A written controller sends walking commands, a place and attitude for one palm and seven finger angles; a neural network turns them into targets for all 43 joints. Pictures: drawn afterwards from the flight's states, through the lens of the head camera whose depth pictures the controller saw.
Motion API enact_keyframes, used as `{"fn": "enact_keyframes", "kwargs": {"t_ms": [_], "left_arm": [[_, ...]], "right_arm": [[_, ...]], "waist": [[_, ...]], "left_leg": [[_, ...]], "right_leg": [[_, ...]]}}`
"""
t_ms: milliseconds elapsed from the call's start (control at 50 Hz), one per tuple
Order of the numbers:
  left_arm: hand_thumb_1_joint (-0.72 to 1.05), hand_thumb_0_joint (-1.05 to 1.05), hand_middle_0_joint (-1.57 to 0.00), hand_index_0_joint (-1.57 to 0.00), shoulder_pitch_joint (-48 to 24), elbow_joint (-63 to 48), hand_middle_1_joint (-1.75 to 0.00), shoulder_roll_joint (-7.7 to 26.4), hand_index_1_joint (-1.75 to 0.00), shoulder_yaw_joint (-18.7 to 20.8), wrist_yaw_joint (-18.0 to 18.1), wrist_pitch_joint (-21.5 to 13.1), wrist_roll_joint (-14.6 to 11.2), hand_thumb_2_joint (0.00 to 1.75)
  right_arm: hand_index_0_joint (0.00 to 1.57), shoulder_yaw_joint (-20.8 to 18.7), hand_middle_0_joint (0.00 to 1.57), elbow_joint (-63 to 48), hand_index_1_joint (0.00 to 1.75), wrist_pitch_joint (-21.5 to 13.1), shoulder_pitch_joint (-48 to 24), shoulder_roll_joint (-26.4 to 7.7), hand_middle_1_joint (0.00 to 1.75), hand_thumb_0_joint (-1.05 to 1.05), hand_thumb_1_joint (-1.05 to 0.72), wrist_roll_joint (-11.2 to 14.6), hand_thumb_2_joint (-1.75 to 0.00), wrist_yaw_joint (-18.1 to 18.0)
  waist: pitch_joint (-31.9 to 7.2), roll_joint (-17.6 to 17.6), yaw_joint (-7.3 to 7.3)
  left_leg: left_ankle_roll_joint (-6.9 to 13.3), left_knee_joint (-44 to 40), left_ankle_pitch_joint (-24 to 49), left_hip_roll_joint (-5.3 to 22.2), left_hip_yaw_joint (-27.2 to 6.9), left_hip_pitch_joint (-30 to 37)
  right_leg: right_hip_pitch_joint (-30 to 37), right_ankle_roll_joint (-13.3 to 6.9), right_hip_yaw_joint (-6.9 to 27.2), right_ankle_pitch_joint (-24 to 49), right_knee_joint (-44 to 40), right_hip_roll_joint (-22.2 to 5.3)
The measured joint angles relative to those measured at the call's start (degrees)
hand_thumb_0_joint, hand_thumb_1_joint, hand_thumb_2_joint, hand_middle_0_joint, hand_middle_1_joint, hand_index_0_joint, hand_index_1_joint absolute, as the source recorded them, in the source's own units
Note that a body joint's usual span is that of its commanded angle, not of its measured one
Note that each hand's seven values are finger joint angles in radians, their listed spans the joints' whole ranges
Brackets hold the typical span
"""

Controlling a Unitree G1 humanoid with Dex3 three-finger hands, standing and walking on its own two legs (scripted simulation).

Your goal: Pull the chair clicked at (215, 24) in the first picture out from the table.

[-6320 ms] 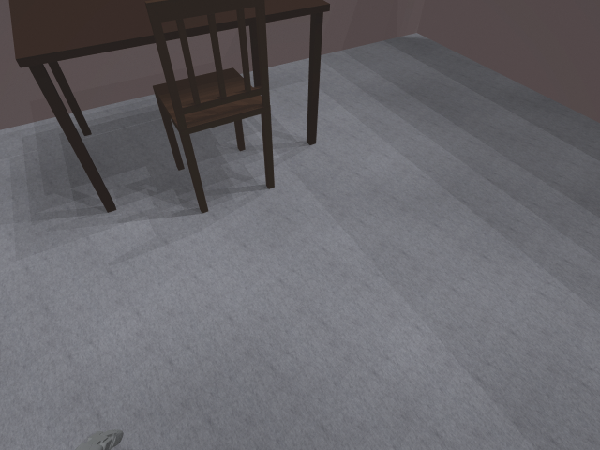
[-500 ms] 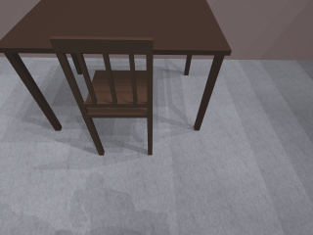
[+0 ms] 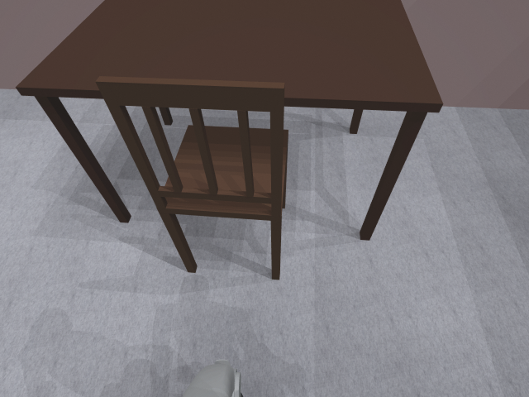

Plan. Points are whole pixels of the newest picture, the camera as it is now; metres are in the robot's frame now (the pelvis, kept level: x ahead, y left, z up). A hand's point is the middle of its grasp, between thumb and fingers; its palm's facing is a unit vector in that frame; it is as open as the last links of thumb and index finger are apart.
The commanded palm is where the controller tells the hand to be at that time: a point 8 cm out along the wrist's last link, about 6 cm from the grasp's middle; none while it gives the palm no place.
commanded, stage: take the last steps up to it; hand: left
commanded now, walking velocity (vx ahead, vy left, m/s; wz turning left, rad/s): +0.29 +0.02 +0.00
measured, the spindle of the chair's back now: (205, 154) +0.64 +0.21 -0.08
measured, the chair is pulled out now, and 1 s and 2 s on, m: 0.00 0.00 0.00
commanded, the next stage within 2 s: come to a stop and stand still in 0.32 s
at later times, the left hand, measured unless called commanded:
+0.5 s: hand (167, 321) +0.26 +0.22 -0.16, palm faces +0.02 -0.98 -0.19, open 7.4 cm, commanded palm none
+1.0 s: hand (126, 346) +0.22 +0.30 -0.19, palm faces -0.01 -0.97 -0.25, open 7.3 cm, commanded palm none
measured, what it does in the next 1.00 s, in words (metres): walks ahead: left foot, then right foot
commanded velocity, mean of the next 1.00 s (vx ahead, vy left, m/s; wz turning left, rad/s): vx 0.01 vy -0.02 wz -0.01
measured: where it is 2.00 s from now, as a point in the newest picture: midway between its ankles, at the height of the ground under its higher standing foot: outside the picture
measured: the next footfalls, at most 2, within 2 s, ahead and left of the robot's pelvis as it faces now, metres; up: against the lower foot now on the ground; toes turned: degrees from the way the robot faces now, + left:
left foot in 0.12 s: +0.17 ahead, +0.12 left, +0.00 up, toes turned +6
right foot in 0.56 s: +0.30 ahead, -0.09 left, +0.00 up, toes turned -6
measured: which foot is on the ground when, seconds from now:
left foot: up 0.00-0.10, down 0.12-0.62, up 0.64-0.90, down 0.92-1.00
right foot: down 0.00-0.12, up 0.14-0.54, down 0.56-0.92, up 0.94-1.00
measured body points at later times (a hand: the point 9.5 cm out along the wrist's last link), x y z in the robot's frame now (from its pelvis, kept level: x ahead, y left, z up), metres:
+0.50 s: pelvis +0.17 +0.05 +0.00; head +0.18 +0.05 +0.45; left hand +0.26 +0.27 -0.15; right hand +0.18 -0.18 -0.15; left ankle +0.13 +0.11 -0.74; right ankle +0.24 -0.09 -0.70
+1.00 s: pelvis +0.15 +0.10 -0.02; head +0.14 +0.11 +0.43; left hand +0.22 +0.35 -0.17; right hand +0.21 -0.16 -0.15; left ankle +0.17 +0.19 -0.74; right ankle +0.23 -0.05 -0.72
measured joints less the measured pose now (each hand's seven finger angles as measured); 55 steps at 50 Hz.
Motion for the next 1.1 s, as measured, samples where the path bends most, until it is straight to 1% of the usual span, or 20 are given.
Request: {"fn": "enact_keyframes", "kwargs": {"t_ms": [60,100,120,180,240,320,400,520,560,580,620,660,720,780,840,880,920,980,1040,1100], "left_arm": [[0.91,0.00,-0.20,-0.20,1.08,1.33,-0.30,0.20,-0.29,0.28,0.07,0.34,0.11,0.90],[0.91,0.00,-0.20,-0.20,1.64,2.14,-0.30,0.52,-0.29,0.51,0.03,0.64,-0.02,0.90],[0.91,0.00,-0.20,-0.20,1.52,2.56,-0.30,0.69,-0.29,0.65,-0.06,0.97,-0.27,0.90],[0.91,0.00,-0.20,-0.20,-1.70,2.34,-0.30,1.92,-0.29,1.08,-0.16,2.23,-0.94,0.90],[0.91,0.01,-0.20,-0.20,-5.66,0.31,-0.30,3.52,-0.29,1.98,-0.35,2.45,-0.64,0.90],[0.91,0.00,-0.20,-0.20,-11.31,-3.66,-0.30,5.28,-0.29,2.84,-0.49,2.42,-0.09,0.90],[0.91,0.00,-0.19,-0.19,-15.57,-6.63,-0.30,5.92,-0.29,3.01,-0.67,2.78,0.09,0.90],[0.91,0.00,-0.19,-0.19,-19.41,-7.75,-0.30,5.40,-0.29,1.97,-0.38,3.21,-0.15,0.90],[0.91,0.00,-0.19,-0.19,-19.68,-7.89,-0.30,5.32,-0.29,1.48,-0.12,2.89,-0.18,0.90],[0.91,0.00,-0.19,-0.19,-19.64,-7.77,-0.30,5.15,-0.29,1.29,0.07,2.63,-0.17,0.90],[0.91,0.00,-0.19,-0.20,-19.93,-7.43,-0.30,4.45,-0.29,0.81,0.27,2.44,-0.25,0.90],[0.91,0.00,-0.20,-0.20,-20.61,-7.50,-0.30,3.88,-0.29,0.54,0.38,2.53,-0.25,0.90],[0.92,-0.01,-0.20,-0.20,-21.48,-8.07,-0.30,3.59,-0.29,1.20,1.17,3.18,-0.26,0.90],[0.92,-0.01,-0.20,-0.20,-21.61,-8.51,-0.30,4.29,-0.30,1.79,1.39,4.38,0.06,0.90],[0.92,-0.01,-0.20,-0.20,-21.05,-8.59,-0.30,5.35,-0.30,2.40,1.37,5.49,0.49,0.90],[0.92,0.00,-0.20,-0.20,-20.41,-8.52,-0.30,6.24,-0.30,2.80,1.26,6.00,0.66,0.90],[0.91,0.00,-0.20,-0.20,-19.08,-9.69,-0.30,7.65,-0.30,1.66,1.20,6.78,0.13,0.90],[0.91,0.00,-0.20,-0.20,-15.78,-11.30,-0.30,9.65,-0.29,1.67,0.74,7.82,0.28,0.90],[0.91,0.00,-0.20,-0.20,-11.32,-11.80,-0.30,10.04,-0.29,1.88,-0.36,8.49,0.74,0.90],[0.91,0.00,-0.20,-0.20,-8.70,-12.40,-0.30,9.58,-0.29,2.14,-1.25,8.26,1.05,0.90]], "right_arm": [[0.20,0.54,0.20,-1.12,0.30,-0.96,-2.98,0.89,0.30,0.01,-0.91,0.06,-0.90,0.12],[0.20,0.92,0.20,-2.25,0.30,-2.45,-4.40,1.38,0.30,0.01,-0.91,-0.08,-0.90,-0.14],[0.20,0.99,0.20,-2.74,0.30,-3.39,-4.92,1.58,0.30,0.01,-0.91,-0.32,-0.90,-0.43],[0.20,1.30,0.20,-3.48,0.30,-4.81,-5.43,2.47,0.30,0.01,-0.91,-0.05,-0.90,-1.36],[0.20,0.95,0.20,-3.39,0.30,-5.22,-4.20,3.20,0.30,0.00,-0.92,0.55,-0.90,-2.47],[0.20,0.93,0.20,-2.79,0.30,-5.86,-1.89,2.35,0.30,-0.02,-0.95,0.55,-0.90,-2.96],[0.20,1.31,0.20,-1.59,0.30,-5.37,0.93,2.22,0.30,-0.01,-0.94,0.46,-0.90,-2.70],[0.20,1.96,0.20,0.33,0.30,-4.26,4.22,3.10,0.30,0.00,-0.92,-0.08,-0.90,-2.89],[0.20,2.23,0.20,1.18,0.30,-3.61,5.23,3.70,0.30,0.00,-0.91,0.09,-0.90,-3.04],[0.20,2.21,0.20,1.62,0.30,-3.20,5.53,3.85,0.30,0.00,-0.91,0.31,-0.90,-3.07],[0.20,1.64,0.20,1.81,0.30,-2.08,5.10,3.73,0.30,0.01,-0.91,0.85,-0.90,-3.13],[0.20,0.96,0.20,1.34,0.30,-0.94,4.25,3.55,0.30,0.01,-0.91,1.25,-0.90,-3.33],[0.20,0.26,0.20,0.70,0.30,0.66,2.21,3.08,0.30,0.01,-0.91,1.36,-0.90,-3.45],[0.20,-0.33,0.20,-0.50,0.30,1.64,0.22,2.12,0.30,0.01,-0.91,1.22,-0.90,-3.17],[0.20,-0.65,0.20,-1.93,0.30,1.68,-1.04,1.34,0.30,0.01,-0.91,1.05,-0.90,-2.80],[0.20,-0.57,0.20,-2.77,0.30,1.08,-1.25,1.13,0.30,0.01,-0.91,0.95,-0.90,-2.61],[0.20,-0.04,0.20,-5.28,0.30,0.53,-0.37,0.54,0.30,0.01,-0.91,0.32,-0.90,-2.07],[0.20,0.04,0.20,-7.35,0.30,0.31,0.52,0.95,0.30,0.01,-0.91,-0.53,-0.90,-2.30],[0.20,0.19,0.20,-8.96,0.30,0.47,1.41,0.15,0.30,0.01,-0.91,-1.01,-0.90,-2.62],[0.20,0.22,0.20,-10.52,0.30,0.09,1.79,-0.99,0.30,0.01,-0.91,-1.34,-0.90,-2.86]], "waist": [[0.56,-0.82,0.99],[0.77,-1.39,0.96],[0.87,-1.55,0.55],[1.31,-2.50,0.65],[0.03,-3.20,0.51],[-1.65,-4.03,0.12],[-2.81,-4.33,-0.28],[-1.87,-3.05,-2.55],[-1.41,-3.10,-2.88],[-1.34,-2.83,-2.81],[-0.51,-1.30,-3.45],[0.92,-0.48,-4.03],[2.95,-0.66,-3.09],[3.68,-0.79,-2.39],[3.19,-1.23,-1.95],[2.43,-1.87,-1.74],[1.67,-2.03,-2.38],[-0.69,-4.18,-1.26],[-5.49,-3.70,-1.19],[-8.14,-2.65,-1.10]], "left_leg": [[1.52,-7.67,-1.89,-1.21,1.77,3.18],[2.76,-13.73,-1.01,-2.82,2.80,7.28],[3.66,-14.37,-0.26,-3.35,2.95,8.42],[4.79,-12.14,-4.96,-4.53,4.07,10.60],[4.45,-17.71,-4.52,-5.47,4.87,15.65],[5.09,-25.25,-2.75,-6.80,4.87,21.25],[4.98,-29.36,-2.72,-7.51,4.67,25.23],[3.87,-28.23,-6.33,-6.93,3.94,28.53],[3.10,-25.42,-8.88,-6.72,3.94,28.69],[2.66,-23.32,-10.50,-6.33,4.06,28.26],[1.18,-17.58,-12.27,-5.17,2.66,25.72],[-0.49,-8.48,-18.44,-5.09,0.60,21.26],[-1.67,4.38,-23.14,-5.65,-2.05,14.74],[-2.50,8.82,-21.77,-5.02,-3.44,10.83],[-2.78,5.10,-19.20,-3.78,-3.58,10.72],[-2.60,-1.58,-16.25,-3.13,-3.22,12.99],[-0.92,-11.31,-11.46,-2.91,-3.70,16.11],[1.18,-9.58,-10.59,-3.82,-0.94,16.26],[2.10,-11.26,-10.04,-3.70,1.37,17.01],[2.78,-13.24,-8.78,-4.12,2.80,16.55]], "right_leg": [[1.15,1.32,-0.01,-2.82,1.52,-0.76],[0.19,2.02,0.09,-6.47,7.32,-1.90],[-2.05,1.89,0.16,-8.36,14.01,-2.77],[-14.00,-0.19,5.52,-9.57,42.56,-3.07],[-24.21,-0.66,6.55,-4.09,54.17,-3.50],[-32.35,0.43,6.44,1.66,50.42,-4.77],[-35.13,1.40,6.59,5.40,41.90,-5.47],[-29.97,1.25,6.10,7.79,25.07,-4.06],[-25.96,1.24,5.72,14.33,17.61,-3.39],[-24.73,1.05,5.63,14.54,15.97,-3.00],[-24.54,0.35,5.01,10.52,16.72,-2.08],[-24.55,-0.23,4.19,8.84,17.05,-2.20],[-24.40,-0.15,4.24,10.07,15.94,-2.85],[-24.71,0.60,4.48,11.69,14.72,-3.45],[-25.71,1.61,5.03,12.92,14.49,-4.01],[-26.71,2.38,5.58,13.34,15.23,-4.36],[-28.52,2.93,5.91,11.06,18.89,-4.55],[-30.09,1.83,8.26,3.54,25.71,-3.37],[-29.43,1.07,7.26,1.87,30.93,-1.11],[-26.50,0.56,5.84,0.10,29.74,0.09]]}}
